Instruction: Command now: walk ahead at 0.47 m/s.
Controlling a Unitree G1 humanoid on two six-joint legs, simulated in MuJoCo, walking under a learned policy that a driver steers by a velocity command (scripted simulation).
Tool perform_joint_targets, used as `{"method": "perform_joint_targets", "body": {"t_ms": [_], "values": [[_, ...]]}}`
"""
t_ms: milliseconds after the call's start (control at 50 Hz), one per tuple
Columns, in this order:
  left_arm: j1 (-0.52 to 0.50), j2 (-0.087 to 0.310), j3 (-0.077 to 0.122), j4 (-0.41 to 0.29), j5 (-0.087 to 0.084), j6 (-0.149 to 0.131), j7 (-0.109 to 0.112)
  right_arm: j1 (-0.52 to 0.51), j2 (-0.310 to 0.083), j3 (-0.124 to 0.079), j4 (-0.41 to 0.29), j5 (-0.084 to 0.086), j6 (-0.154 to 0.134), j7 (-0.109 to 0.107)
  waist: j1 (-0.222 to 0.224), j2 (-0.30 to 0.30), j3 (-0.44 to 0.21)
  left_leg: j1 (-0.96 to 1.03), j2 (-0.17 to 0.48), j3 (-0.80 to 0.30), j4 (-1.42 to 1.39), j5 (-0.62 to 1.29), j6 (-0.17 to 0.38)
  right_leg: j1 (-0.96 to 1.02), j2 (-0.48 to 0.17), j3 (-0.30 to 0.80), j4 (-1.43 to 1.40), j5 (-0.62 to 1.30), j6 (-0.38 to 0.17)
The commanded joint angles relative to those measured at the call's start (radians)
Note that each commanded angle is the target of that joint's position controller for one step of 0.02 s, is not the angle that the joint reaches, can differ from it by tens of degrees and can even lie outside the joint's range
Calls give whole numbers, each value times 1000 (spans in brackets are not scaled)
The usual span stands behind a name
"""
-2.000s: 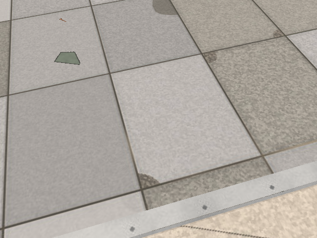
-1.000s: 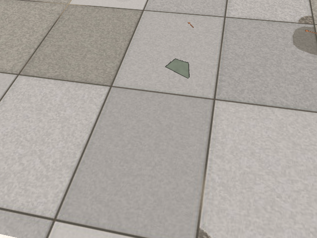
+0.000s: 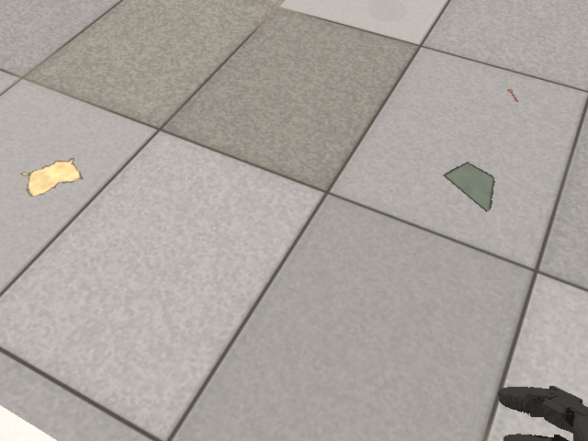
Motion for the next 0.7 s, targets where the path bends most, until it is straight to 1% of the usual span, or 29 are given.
{"method": "perform_joint_targets", "body": {"t_ms": [20, 40, 60, 80, 100, 120, 140, 160, 180, 200, 220, 260, 280, 340, 360, 400, 440, 480, 500, 520, 540, 560, 580, 600, 620, 640, 660, 680, 700], "values": [[-46, 172, 37, -57, 7, 1, 13, 253, -188, -79, 7, -2, -8, -20, -220, -124, -155, 467, -34, 29, -3, -17, 78, -185, -160, 23, 349, 876, -117], [-10, 93, 10, -91, 30, -2, 15, 413, -268, -97, 35, -20, -1, -33, -251, 46, -321, 810, 197, -269, 11, -102, 160, -462, -79, -15, 710, 535, -71], [90, 4, -17, -97, 14, -24, 10, 432, -302, -94, 48, -22, -5, -22, -181, 306, -451, 970, 368, -756, -171, -378, 283, -720, 86, 97, 976, -164, -37], [-13, 120, 10, -99, -14, -41, 1, 383, -202, -69, 44, -11, -8, -23, -212, 206, -327, 888, 337, -736, -242, -476, 242, -837, 27, 162, 1071, -144, -45], [-110, 153, 19, -127, -27, -51, -5, 318, -171, -57, 43, -8, -7, -27, -198, 144, -182, 750, 308, -578, -252, -401, 207, -878, -22, 121, 1060, -52, -59], [-154, 138, 15, -133, -11, -57, -1, 258, -160, -52, 39, -14, -7, -28, -166, 47, -119, 615, 270, -476, -266, -276, 191, -842, -66, 98, 1012, 38, -62], [-164, 129, 19, -132, 5, -55, -1, 217, -136, -46, 35, -25, -9, -25, -134, 41, -74, 514, 232, -396, -290, -167, 188, -804, -96, 95, 961, 96, -57], [-138, 117, 19, -124, 6, -46, -4, 194, -117, -41, 35, -34, -13, -25, -102, 65, -73, 453, 209, -350, -318, -116, 190, -749, -117, 103, 943, 134, -54], [-118, 99, 16, -116, 5, -36, -5, 187, -113, -42, 39, -31, -20, -25, -87, 73, -72, 419, 201, -320, -346, -87, 202, -723, -123, 99, 923, 149, -46], [-112, 85, 13, -113, 7, -25, -4, 188, -114, -43, 49, -24, -28, -25, -77, 67, -61, 389, 196, -286, -368, -56, 212, -717, -127, 91, 901, 156, -36], [-129, 78, 11, -119, 12, -17, -2, 190, -122, -44, 61, -19, -34, -26, -72, 58, -36, 361, 194, -255, -388, -32, 217, -733, -131, 86, 868, 175, -24], [-206, 74, 9, -146, 22, -13, 2, 212, -139, -48, 82, -19, -37, -34, -85, 34, 8, 353, 189, -210, -414, 14, 222, -794, -136, 81, 770, 261, -1], [-240, 69, 6, -156, 24, -15, 1, 224, -144, -49, 90, -18, -35, -38, -95, 28, 17, 363, 179, -185, -417, 34, 215, -809, -135, 77, 707, 321, 5], [-349, 44, -6, -181, 20, -31, -13, 261, -162, -50, 109, -12, -25, -47, -136, 23, 36, 374, 142, -105, -418, 69, 178, -770, -102, 42, 486, 489, 1], [-389, 38, -9, -191, 18, -36, -18, 285, -172, -52, 120, -9, -22, -49, -153, 18, 41, 385, 143, -95, -419, 60, 173, -752, -88, 26, 432, 523, 0], [-450, 39, -11, -212, 11, -42, -30, 334, -187, -54, 143, -3, -13, -50, -180, 16, 51, 440, 166, -99, -403, 46, 171, -750, -72, 21, 362, 543, -7], [-494, 48, -10, -234, 7, -46, -43, 364, -191, -55, 163, 0, -1, -53, -188, 20, 60, 523, 199, -109, -369, 67, 164, -777, -61, 28, 311, 510, -26], [-503, 62, -5, -247, 9, -48, -54, 373, -199, -59, 177, 2, 13, -57, -174, 31, 52, 601, 230, -119, -319, 135, 148, -777, -48, 30, 276, 431, -53], [-483, 72, -1, -245, 10, -48, -57, 369, -205, -62, 181, 2, 19, -60, -158, 41, 36, 628, 236, -119, -286, 203, 137, -743, -37, 23, 266, 389, -66], [-437, 91, 7, -236, 12, -48, -56, 356, -215, -64, 180, 1, 23, -62, -128, 59, 3, 643, 230, -112, -226, 348, 125, -667, -11, 2, 260, 346, -83], [-327, 119, 24, -207, 14, -48, -51, 336, -217, -63, 179, -1, 30, -64, -62, 59, -68, 630, 198, -80, -90, 513, 105, -511, 24, -32, 236, 348, -110], [-164, 169, 47, -164, 17, -45, -40, 336, -188, -50, 170, -10, 33, -68, 9, 40, -188, 523, 145, -42, 120, 492, 72, -250, -3, -10, 262, 381, -147], [-35, 271, 69, -149, 42, -42, -32, 432, -89, -17, 135, -25, 19, -64, -1, -144, -369, 161, 29, 1, 513, 124, 9, 171, -264, 368, 286, 333, -279], [1, 235, 62, -130, 23, -38, -36, 461, -60, -4, 153, -16, -2, -56, -3, -300, -471, -72, -94, -93, 739, -502, -21, 311, -376, 752, 110, 165, -375], [-48, 169, 39, -138, 15, -36, -36, 376, -167, -31, 137, 10, -18, -48, 14, -202, -338, -187, -27, -157, 819, -489, -8, 228, -347, 676, 70, 58, -323], [-113, 143, 30, -146, 18, -33, -31, 284, -176, -32, 108, 24, -28, -45, -2, -141, -209, -211, 23, -121, 798, -408, 2, 85, -309, 530, 52, 89, -289], [-172, 124, 23, -146, 24, -34, -32, 240, -161, -30, 98, 12, -28, -48, -35, -70, -115, -187, 65, -97, 728, -329, 0, -67, -268, 425, 20, 185, -272], [-211, 96, 15, -151, 33, -40, -34, 238, -157, -36, 102, -3, -20, -51, -68, -71, -78, -132, 99, -102, 662, -275, -4, -166, -232, 355, -10, 265, -258], [-231, 90, 14, -151, 38, -44, -36, 264, -140, -35, 112, -5, -9, -51, -95, -91, -68, -75, 111, -102, 637, -243, -11, -228, -212, 317, -41, 304, -257]]}}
